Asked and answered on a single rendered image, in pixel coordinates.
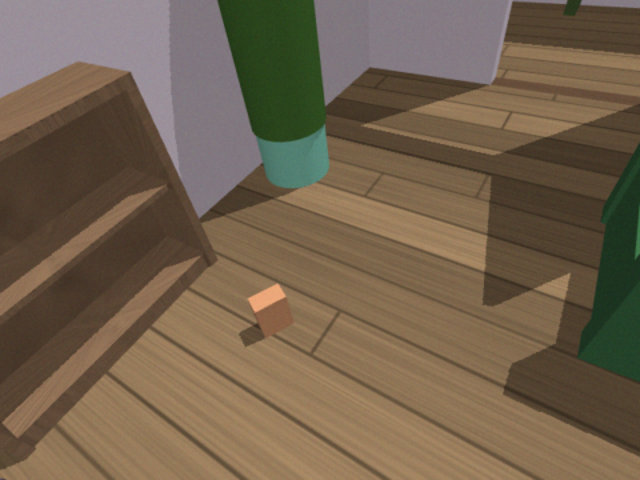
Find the armchair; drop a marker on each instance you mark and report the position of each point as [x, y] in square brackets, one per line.
[611, 339]

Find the potted plant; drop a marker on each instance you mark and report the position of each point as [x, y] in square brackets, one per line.
[274, 45]

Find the bookshelf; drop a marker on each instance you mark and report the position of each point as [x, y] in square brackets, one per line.
[98, 238]

